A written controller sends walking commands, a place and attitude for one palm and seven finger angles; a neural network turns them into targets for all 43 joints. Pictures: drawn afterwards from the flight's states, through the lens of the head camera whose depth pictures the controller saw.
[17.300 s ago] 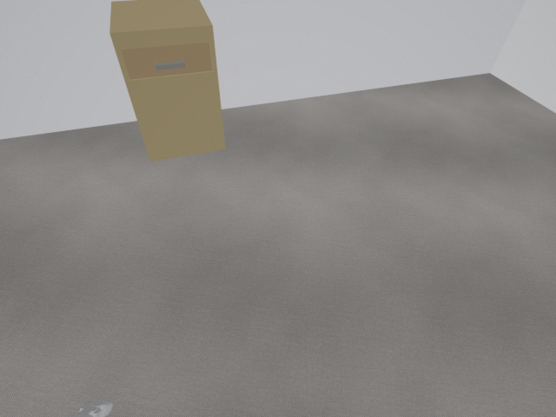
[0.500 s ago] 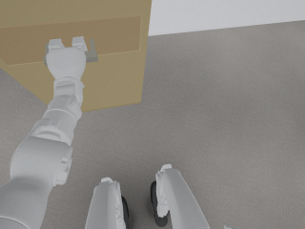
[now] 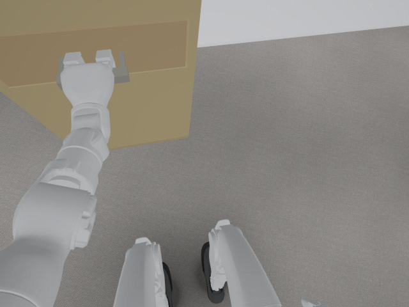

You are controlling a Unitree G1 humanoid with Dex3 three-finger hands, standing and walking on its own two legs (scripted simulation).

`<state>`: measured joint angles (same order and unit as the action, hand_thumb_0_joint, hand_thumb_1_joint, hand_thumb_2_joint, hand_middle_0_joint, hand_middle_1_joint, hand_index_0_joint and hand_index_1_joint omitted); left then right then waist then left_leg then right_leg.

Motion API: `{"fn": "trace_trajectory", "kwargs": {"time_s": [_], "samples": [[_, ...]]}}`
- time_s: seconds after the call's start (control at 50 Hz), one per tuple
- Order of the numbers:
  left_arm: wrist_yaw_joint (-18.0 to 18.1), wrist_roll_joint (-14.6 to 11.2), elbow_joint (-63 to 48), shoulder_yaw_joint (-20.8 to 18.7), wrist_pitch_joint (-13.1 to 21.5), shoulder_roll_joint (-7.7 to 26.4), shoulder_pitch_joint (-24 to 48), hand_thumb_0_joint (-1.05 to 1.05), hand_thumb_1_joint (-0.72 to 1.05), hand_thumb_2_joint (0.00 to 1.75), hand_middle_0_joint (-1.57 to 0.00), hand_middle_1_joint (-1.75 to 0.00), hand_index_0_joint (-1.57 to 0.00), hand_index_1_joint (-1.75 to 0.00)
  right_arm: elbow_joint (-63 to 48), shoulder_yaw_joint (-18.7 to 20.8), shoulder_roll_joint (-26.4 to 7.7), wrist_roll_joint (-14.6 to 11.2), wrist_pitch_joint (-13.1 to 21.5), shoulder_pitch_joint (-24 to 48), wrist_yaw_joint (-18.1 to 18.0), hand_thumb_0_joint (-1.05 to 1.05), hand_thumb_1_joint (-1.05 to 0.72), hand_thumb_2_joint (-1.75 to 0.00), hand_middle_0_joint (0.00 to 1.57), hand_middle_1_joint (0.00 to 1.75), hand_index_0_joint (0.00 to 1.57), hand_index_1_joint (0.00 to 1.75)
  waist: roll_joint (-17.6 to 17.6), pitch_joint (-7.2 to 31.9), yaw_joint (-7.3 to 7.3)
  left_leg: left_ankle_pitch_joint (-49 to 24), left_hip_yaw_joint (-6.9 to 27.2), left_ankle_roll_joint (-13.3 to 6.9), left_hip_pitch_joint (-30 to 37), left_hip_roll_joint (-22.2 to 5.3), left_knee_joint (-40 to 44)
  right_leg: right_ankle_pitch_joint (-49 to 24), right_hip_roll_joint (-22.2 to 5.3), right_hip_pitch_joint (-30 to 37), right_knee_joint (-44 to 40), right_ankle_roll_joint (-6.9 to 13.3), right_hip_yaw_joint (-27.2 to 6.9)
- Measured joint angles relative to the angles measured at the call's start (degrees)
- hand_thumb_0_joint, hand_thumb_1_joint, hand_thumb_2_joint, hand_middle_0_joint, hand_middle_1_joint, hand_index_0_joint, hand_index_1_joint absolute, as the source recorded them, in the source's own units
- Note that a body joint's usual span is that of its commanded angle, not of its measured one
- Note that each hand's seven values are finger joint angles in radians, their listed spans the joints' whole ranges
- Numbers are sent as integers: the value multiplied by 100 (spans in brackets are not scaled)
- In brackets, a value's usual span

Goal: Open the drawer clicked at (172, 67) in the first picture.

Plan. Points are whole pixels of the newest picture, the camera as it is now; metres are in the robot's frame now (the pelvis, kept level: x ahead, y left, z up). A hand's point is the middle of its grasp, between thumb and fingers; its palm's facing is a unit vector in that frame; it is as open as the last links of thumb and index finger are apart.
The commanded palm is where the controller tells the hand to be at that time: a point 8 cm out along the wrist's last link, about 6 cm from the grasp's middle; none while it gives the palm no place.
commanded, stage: pull the drawer open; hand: left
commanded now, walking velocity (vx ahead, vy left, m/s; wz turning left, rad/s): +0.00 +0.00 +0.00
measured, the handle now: (93, 69) +0.59 +0.15 -0.04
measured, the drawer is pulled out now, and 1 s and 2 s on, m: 0.00 0.08 0.14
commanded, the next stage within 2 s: none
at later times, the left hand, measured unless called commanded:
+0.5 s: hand (100, 110) +0.51 +0.15 -0.06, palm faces -0.03 -0.06 -1.00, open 5.5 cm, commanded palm +0.47 +0.15 -0.01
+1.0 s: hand (102, 132) +0.46 +0.14 -0.06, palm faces -0.03 -0.07 -1.00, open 5.4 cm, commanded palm +0.43 +0.15 -0.01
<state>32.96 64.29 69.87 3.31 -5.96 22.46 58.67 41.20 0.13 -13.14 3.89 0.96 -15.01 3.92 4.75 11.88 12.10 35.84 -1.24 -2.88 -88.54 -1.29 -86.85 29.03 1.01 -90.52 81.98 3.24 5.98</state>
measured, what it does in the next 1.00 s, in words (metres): stands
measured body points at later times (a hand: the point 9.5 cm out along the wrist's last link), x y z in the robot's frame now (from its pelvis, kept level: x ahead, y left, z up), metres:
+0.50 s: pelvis +0.01 +0.00 +0.01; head +0.20 +0.00 +0.42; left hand +0.51 +0.15 +0.00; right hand +0.06 -0.25 -0.13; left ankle +0.02 +0.09 -0.56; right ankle +0.06 -0.09 -0.56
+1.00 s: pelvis +0.01 +0.00 +0.02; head +0.17 +0.00 +0.44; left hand +0.46 +0.15 +0.00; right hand +0.08 -0.25 -0.12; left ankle +0.02 +0.09 -0.56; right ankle +0.06 -0.09 -0.56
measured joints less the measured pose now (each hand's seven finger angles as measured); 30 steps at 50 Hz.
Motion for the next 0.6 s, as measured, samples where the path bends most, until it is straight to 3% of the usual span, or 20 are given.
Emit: {"fn": "trace_trajectory", "kwargs": {"time_s": [0.24,0.6], "samples": [[24,-61,-353,-5,45,-180,-417,0,75,79,-35,-135,-40,-135,3,24,15,-24,-76,-55,5,1,-91,-90,20,29,20,30,-26,36,-156,39,-80,-10,222,-16,140,32,34,167,-90,-19,-90],[364,25,-540,112,107,-615,-978,0,75,80,-33,-135,-40,-135,-47,131,19,-7,-140,212,0,1,-91,-90,20,29,20,30,-108,107,-369,37,-115,-8,560,44,328,82,-5,479,-201,-32,-141]]}}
